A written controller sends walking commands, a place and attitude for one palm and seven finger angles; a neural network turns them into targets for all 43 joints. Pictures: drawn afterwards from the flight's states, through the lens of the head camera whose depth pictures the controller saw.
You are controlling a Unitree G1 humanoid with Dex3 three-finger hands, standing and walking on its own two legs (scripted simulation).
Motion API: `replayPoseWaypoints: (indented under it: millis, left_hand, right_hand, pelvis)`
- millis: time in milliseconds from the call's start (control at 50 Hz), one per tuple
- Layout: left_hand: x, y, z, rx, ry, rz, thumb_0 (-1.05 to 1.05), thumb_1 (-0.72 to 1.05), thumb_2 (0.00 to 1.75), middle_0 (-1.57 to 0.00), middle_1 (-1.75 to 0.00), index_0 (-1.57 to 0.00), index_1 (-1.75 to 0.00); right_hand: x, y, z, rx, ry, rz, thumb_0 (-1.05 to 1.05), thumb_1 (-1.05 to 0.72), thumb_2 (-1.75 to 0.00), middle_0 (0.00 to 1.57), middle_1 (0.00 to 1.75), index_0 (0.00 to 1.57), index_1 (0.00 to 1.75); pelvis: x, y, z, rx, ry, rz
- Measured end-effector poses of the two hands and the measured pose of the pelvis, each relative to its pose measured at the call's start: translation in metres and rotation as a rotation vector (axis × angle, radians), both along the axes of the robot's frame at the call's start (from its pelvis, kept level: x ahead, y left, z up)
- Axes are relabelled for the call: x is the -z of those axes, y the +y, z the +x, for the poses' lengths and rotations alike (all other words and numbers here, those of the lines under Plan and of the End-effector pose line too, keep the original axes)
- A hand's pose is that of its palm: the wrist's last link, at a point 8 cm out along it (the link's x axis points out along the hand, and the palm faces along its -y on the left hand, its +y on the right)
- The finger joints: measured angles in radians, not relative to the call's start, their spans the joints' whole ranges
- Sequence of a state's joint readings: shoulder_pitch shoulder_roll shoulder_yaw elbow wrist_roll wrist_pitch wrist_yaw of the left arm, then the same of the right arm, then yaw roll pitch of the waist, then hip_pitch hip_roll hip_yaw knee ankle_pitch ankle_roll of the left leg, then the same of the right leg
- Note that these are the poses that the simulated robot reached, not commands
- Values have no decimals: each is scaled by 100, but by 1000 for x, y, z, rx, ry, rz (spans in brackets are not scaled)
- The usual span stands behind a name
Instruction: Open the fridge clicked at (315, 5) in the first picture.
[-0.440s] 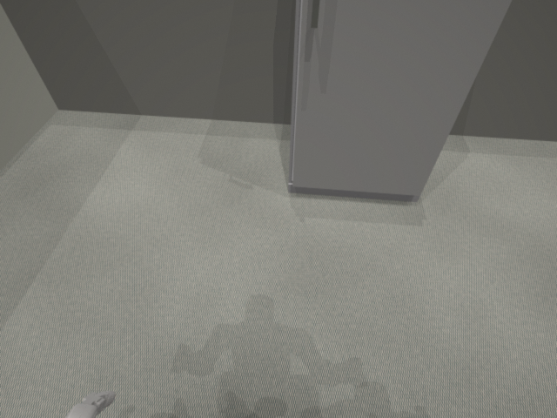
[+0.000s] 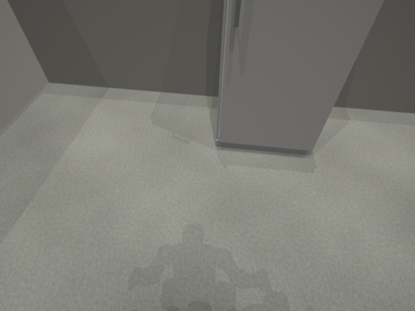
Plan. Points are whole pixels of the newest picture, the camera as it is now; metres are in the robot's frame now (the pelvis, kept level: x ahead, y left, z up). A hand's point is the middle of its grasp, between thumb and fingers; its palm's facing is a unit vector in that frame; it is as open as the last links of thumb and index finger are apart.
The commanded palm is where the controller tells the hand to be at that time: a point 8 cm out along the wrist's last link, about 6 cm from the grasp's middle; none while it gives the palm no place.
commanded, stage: stand and wait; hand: left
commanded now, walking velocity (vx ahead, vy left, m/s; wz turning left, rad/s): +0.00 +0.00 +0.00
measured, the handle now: out of the picture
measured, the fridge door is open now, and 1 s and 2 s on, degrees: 0 0 0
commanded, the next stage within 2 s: look at it before walking up in 0.64 s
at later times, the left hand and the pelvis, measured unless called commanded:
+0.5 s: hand out of the picture +0.05 +0.25 -0.15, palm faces -0.02 -0.94 -0.34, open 7.4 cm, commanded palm none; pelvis -0.02 +0.00 +0.00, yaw +0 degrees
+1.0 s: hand out of the picture +0.06 +0.25 -0.15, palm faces -0.02 -0.94 -0.34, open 7.4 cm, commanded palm none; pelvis -0.01 +0.00 +0.00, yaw +0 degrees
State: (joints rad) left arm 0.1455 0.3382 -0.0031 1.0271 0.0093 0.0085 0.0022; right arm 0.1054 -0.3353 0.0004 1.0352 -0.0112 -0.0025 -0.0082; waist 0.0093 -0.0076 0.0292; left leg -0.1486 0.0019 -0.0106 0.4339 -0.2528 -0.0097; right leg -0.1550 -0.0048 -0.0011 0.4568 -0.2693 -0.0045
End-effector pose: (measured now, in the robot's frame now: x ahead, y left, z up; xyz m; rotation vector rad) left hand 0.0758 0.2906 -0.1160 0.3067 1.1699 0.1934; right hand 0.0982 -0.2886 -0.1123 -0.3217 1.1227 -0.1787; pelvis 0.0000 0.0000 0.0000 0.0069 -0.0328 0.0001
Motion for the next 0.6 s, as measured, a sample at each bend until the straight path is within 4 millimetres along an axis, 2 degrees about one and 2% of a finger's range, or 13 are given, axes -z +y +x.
replayPoseWaypoints:
  millis: [140,260,600]
  left_hand:
    - [0,3,-22,-14,46,8,1,91,90,-20,-30,-20,-30]
    - [-1,3,-29,-19,49,12,1,91,90,-20,-30,-20,-30]
    - [-2,-1,-31,-5,39,4,1,91,90,-20,-30,-20,-30]
  right_hand:
    - [4,-6,-27,21,60,-4,1,-90,-90,21,30,20,30]
    - [6,-7,-43,30,84,0,1,-90,-90,21,30,20,30]
    - [7,-6,-59,36,100,13,0,-90,-90,21,30,20,30]
  pelvis:
    - [-2,-2,-7,0,-5,-2]
    - [-3,-2,-14,-1,-12,-2]
    - [-3,-3,-23,0,-4,-2]
